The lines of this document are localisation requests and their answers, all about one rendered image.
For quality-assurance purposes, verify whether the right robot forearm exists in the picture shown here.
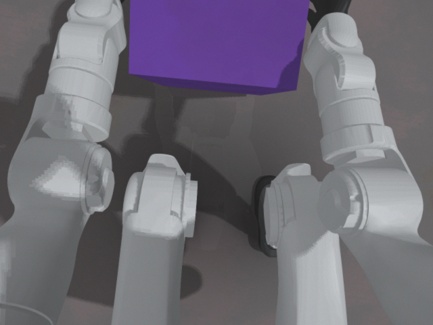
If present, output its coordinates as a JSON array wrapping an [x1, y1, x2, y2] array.
[[303, 12, 424, 205]]

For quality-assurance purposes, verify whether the robot right hand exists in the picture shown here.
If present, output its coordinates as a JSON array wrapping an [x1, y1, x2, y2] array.
[[307, 0, 352, 34]]

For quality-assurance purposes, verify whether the robot left upper arm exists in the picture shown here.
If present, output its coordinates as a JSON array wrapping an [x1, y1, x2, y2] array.
[[0, 137, 114, 325]]

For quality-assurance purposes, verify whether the left robot forearm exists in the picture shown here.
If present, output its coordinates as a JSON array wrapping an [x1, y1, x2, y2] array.
[[7, 0, 127, 202]]

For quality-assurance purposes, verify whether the carton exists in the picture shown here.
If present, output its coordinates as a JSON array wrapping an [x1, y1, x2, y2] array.
[[129, 0, 310, 95]]

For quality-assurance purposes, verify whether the robot right foot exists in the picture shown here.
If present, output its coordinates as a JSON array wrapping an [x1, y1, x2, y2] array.
[[254, 175, 277, 257]]

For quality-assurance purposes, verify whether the left robot thigh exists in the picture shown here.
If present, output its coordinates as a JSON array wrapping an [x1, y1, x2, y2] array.
[[111, 166, 198, 325]]

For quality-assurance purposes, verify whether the robot right upper arm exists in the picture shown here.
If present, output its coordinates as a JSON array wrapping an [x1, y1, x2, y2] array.
[[317, 166, 433, 325]]

